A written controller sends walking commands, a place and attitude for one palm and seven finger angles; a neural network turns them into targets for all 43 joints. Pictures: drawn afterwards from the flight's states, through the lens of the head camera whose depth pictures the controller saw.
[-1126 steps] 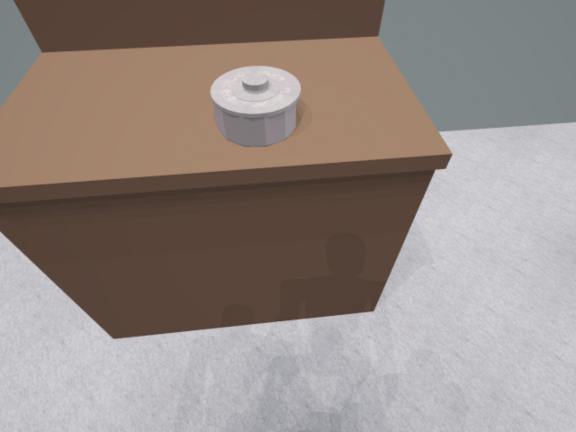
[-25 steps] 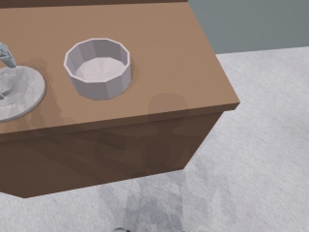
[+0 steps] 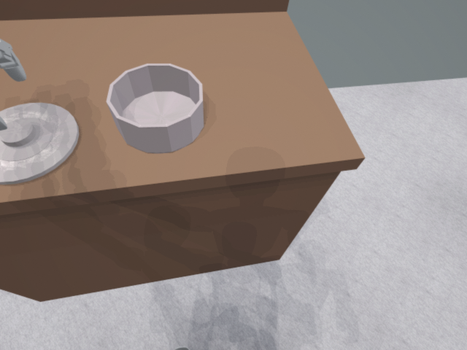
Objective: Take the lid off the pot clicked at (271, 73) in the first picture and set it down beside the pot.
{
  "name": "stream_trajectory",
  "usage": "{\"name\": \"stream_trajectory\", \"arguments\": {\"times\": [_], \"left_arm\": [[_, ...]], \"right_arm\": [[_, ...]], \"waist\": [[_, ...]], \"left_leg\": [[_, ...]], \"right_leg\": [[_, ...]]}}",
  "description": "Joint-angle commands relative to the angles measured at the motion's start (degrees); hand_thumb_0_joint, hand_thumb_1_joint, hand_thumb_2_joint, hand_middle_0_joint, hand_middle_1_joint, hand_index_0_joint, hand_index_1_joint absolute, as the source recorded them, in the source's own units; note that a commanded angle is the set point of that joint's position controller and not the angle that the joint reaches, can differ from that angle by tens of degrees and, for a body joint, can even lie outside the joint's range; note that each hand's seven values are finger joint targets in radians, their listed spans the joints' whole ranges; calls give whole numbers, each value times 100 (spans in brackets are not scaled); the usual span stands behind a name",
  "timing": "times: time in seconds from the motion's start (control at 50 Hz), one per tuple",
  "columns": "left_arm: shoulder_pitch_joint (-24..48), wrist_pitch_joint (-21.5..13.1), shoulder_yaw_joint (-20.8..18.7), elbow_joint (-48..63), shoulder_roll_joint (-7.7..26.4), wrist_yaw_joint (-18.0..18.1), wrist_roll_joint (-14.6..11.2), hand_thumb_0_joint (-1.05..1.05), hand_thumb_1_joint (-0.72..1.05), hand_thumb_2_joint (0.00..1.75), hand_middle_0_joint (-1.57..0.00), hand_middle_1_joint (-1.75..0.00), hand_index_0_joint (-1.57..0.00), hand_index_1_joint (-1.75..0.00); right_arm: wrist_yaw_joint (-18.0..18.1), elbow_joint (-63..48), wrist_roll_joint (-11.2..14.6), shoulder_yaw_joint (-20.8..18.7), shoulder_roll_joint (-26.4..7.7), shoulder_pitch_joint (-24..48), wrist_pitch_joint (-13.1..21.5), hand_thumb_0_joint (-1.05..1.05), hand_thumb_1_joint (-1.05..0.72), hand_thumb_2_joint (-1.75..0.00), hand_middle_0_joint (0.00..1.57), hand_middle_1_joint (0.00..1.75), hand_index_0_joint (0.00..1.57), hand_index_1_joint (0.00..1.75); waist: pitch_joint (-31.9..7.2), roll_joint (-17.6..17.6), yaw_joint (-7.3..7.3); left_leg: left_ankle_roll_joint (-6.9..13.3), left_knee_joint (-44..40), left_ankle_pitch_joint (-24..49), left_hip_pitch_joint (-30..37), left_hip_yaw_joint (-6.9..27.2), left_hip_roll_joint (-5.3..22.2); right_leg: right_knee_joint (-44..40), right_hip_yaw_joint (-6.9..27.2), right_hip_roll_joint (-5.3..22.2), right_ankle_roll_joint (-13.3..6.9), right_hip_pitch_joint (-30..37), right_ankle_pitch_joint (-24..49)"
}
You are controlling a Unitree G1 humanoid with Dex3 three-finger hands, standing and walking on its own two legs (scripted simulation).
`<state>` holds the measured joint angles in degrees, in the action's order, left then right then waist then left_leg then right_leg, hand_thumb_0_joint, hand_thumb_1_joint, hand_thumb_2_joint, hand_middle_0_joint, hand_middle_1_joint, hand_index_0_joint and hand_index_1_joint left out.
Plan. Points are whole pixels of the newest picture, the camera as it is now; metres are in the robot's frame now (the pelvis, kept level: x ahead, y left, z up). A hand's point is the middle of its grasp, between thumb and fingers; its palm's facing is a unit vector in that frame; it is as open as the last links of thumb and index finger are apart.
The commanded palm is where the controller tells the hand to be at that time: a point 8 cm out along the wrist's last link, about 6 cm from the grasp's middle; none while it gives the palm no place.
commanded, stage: raise the empty hand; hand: left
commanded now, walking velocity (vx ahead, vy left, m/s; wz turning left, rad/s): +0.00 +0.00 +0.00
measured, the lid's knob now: (17, 133) +0.49 +0.35 +0.07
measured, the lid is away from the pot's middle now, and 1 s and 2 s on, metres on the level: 0.24 0.24 0.24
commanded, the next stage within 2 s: draw the hand back to the body in 0.84 s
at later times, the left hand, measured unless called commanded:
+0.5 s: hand out of the picture +0.48 +0.34 +0.21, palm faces -0.33 -0.14 -0.93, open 11.1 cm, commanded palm +0.50 +0.34 +0.28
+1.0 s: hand out of the picture +0.47 +0.33 +0.24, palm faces -0.32 -0.13 -0.94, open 11.1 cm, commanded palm +0.48 +0.34 +0.30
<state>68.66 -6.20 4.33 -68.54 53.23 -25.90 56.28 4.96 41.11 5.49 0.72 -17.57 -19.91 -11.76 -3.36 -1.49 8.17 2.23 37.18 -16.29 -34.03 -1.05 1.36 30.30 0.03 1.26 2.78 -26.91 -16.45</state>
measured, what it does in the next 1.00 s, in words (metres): stands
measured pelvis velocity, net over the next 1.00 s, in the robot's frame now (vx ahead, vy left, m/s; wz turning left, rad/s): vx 0.00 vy -0.01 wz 0.02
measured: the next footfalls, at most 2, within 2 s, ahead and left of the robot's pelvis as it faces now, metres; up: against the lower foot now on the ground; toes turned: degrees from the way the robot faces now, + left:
none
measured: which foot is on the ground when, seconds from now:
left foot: down 0.00-1.00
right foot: down 0.00-1.00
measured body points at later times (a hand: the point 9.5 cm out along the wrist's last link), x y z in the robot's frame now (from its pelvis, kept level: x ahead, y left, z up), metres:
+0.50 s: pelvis +0.01 +0.00 +0.00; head +0.09 +0.01 +0.45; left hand +0.50 +0.35 +0.26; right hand +0.00 -0.29 -0.11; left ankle +0.01 +0.09 -0.73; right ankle -0.03 -0.17 -0.72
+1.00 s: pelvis +0.00 -0.01 +0.01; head +0.08 +0.00 +0.45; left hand +0.48 +0.34 +0.29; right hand +0.02 -0.29 -0.11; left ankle +0.01 +0.09 -0.73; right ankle -0.03 -0.17 -0.72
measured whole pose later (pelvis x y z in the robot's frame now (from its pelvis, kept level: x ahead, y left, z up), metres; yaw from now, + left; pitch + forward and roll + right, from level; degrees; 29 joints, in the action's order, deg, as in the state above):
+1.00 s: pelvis +0.00 -0.01 +0.01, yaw +1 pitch +11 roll -2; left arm 77.5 -1.2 7.8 -66.9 54.2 -32.9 56.7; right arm 2.8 41.2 5.5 1.0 -17.9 -18.1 -12.0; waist -2.3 -1.7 7.3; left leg 2.0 31.8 -14.0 -28.6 -0.5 0.7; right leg 25.1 -0.6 1.7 2.8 -21.4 -14.5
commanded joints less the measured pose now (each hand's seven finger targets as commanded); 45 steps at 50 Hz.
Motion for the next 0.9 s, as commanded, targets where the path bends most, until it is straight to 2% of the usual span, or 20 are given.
{"name": "stream_trajectory", "arguments": {"times": [0.0, 0.08, 0.16, 0.2, 0.32, 0.38, 0.42, 0.46, 0.48, 0.54, 0.56, 0.6, 0.66, 0.68, 0.74, 0.76, 0.78, 0.84, 0.86, 0.88], "left_arm": [[2696, 80, -371, 1067, 1602, 190, 70, 0, -5, 73, -38, -80, -38, -80], [2905, 109, -405, 1223, 1664, 156, 86, 0, -5, 73, -38, -80, -38, -80], [2901, 149, -380, 1184, 1621, 109, 48, 0, -5, 73, -38, -80, -38, -80], [2959, 190, -498, 1111, 1869, 100, 114, 0, -5, 73, -38, -80, -38, -80], [3179, 313, -230, 1211, 1549, -27, 128, 0, -5, 73, -38, -80, -38, -80], [3190, 292, -521, 1379, 1915, -76, 105, 0, -5, 73, -38, -80, -38, -80], [3029, 351, -250, 1026, 1603, -147, 72, 0, -5, 73, -38, -80, -38, -80], [3000, 375, -134, 1032, 1481, -195, 53, 0, -5, 73, -38, -80, -38, -80], [3285, 384, -260, 1262, 1723, -197, 102, 0, -5, 73, -38, -80, -38, -80], [3481, 382, -277, 1410, 1758, -264, 112, 0, -5, 73, -38, -80, -38, -80], [3547, 352, -165, 1572, 1595, -305, 42, 0, -5, 73, -38, -80, -38, -80], [3415, 365, -377, 1410, 1811, -319, 77, 0, -5, 73, -38, -80, -38, -80], [3287, 412, -79, 1201, 1430, -379, 14, 0, -5, 73, -38, -80, -38, -80], [3358, 440, -170, 1208, 1613, -387, 60, 0, -5, 73, -38, -80, -38, -80], [3499, 544, 38, 1116, 1427, -419, 77, 0, -5, 73, -38, -80, -38, -80], [3469, 540, 154, 1167, 1252, -435, 25, 0, -5, 73, -38, -80, -38, -80], [3549, 556, 86, 1204, 1352, -435, 65, 0, -5, 73, -38, -80, -38, -80], [3594, 607, 278, 1009, 1141, -462, 23, 0, -5, 73, -38, -80, -38, -80], [3654, 573, 320, 1226, 1032, -473, -35, 0, -5, 73, -38, -80, -38, -80], [3861, 554, 98, 1433, 1347, -446, 38, 0, -5, 73, -38, -80, -38, -80]], "right_arm": [[74, -271, -71, -389, -1165, -675, 65, 0, -90, -90, 20, 30, 20, 30], [56, -301, -67, -412, -1155, -693, 71, 0, -90, -90, 20, 30, 20, 30], [47, -314, -50, -398, -1147, -696, 97, 0, -90, -90, 20, 30, 20, 30], [51, -329, -66, -386, -1158, -701, 83, 0, -90, -90, 20, 30, 20, 30], [-17, -328, -63, -409, -1140, -657, 65, 0, -90, -90, 20, 30, 20, 30], [-39, -369, -62, -403, -1166, -635, 50, 0, -90, -90, 20, 30, 20, 30], [-41, -354, -51, -386, -1135, -616, 40, 0, -90, -90, 20, 30, 20, 30], [-54, -352, -16, -369, -1136, -557, 41, 0, -90, -90, 20, 30, 20, 30], [-66, -339, -41, -380, -1178, -570, 17, 0, -90, -90, 20, 30, 20, 30], [-75, -381, -52, -389, -1138, -524, 8, 0, -90, -90, 20, 30, 20, 30], [-86, -356, -29, -385, -1133, -492, 26, 0, -90, -90, 20, 30, 20, 30], [-102, -370, -60, -400, -1127, -527, 28, 0, -90, -90, 20, 30, 20, 30], [-126, -356, -15, -376, -1107, -471, 24, 0, -90, -90, 20, 30, 20, 30], [-142, -341, -42, -359, -1138, -457, -3, 0, -90, -90, 20, 30, 20, 30], [-141, -351, -37, -341, -1121, -435, 1, 0, -90, -90, 20, 30, 20, 30], [-143, -342, 1, -340, -1118, -403, 23, 0, -90, -90, 20, 30, 20, 30], [-147, -313, -36, -348, -1138, -429, 22, 0, -90, -90, 20, 30, 20, 30], [-130, -298, -27, -333, -1125, -406, 35, 0, -90, -90, 20, 30, 20, 30], [-123, -270, -17, -343, -1142, -409, 63, 0, -90, -90, 20, 30, 20, 30], [-131, -263, -51, -367, -1170, -429, 58, 0, -90, -90, 20, 30, 20, 30]], "waist": [[-2187, -696, 8], [-2403, -812, -3], [-2300, -742, -22], [-2362, -608, -19], [-2287, -862, 20], [-2561, -798, -67], [-2234, -545, 10], [-2072, -584, -5], [-2251, -686, -10], [-2364, -791, 7], [-2441, -954, -12], [-2475, -793, -26], [-2172, -816, -7], [-2148, -722, -25], [-1983, -610, 13], [-1971, -668, 16], [-2042, -658, 11], [-1793, -505, 72], [-1957, -583, 47], [-2218, -678, 25]], "left_leg": [[59, -258, 2142, 2505, 116, -207], [67, -257, 2435, 2699, 130, -207], [75, -328, 2503, 2723, 118, -210], [113, -321, 2381, 2582, 82, -235], [68, -341, 2745, 2845, 123, -189], [95, -310, 3017, 2909, 114, -214], [119, -341, 2721, 2682, 65, -228], [119, -387, 2694, 2670, 18, -235], [114, -384, 2735, 2731, 50, -219], [128, -362, 2872, 2848, 74, -228], [105, -353, 3277, 3088, 88, -191], [134, -297, 3290, 3047, 99, -200], [112, -374, 3127, 2973, 63, -212], [113, -407, 2880, 2812, 43, -211], [127, -525, 2428, 2664, 52, -236], [114, -533, 2645, 2813, 47, -211], [124, -529, 2592, 2815, 56, -212], [136, -653, 2012, 2605, 49, -242], [133, -664, 2252, 2827, 49, -219], [132, -640, 2298, 2914, 78, -229]], "right_leg": [[-319, -333, -501, -425, -168, 1294], [-353, -307, -501, -411, -53, 1417], [-394, -344, -510, -425, 46, 1439], [-406, -313, -498, -399, 175, 1559], [-474, -343, -510, -390, 60, 1545], [-445, -308, -495, -376, 318, 1780], [-487, -328, -494, -354, 278, 1715], [-500, -342, -486, -376, 300, 1704], [-506, -313, -473, -360, 325, 1731], [-541, -323, -479, -359, 349, 1749], [-521, -350, -484, -380, 336, 1867], [-521, -330, -482, -346, 359, 1884], [-548, -378, -480, -370, 303, 1761], [-578, -343, -468, -345, 375, 1721], [-648, -363, -465, -362, 382, 1547], [-646, -380, -455, -383, 347, 1593], [-658, -355, -455, -362, 347, 1593], [-747, -370, -443, -369, 300, 1361], [-724, -391, -439, -387, 337, 1456], [-743, -339, -437, -369, 381, 1463]]}}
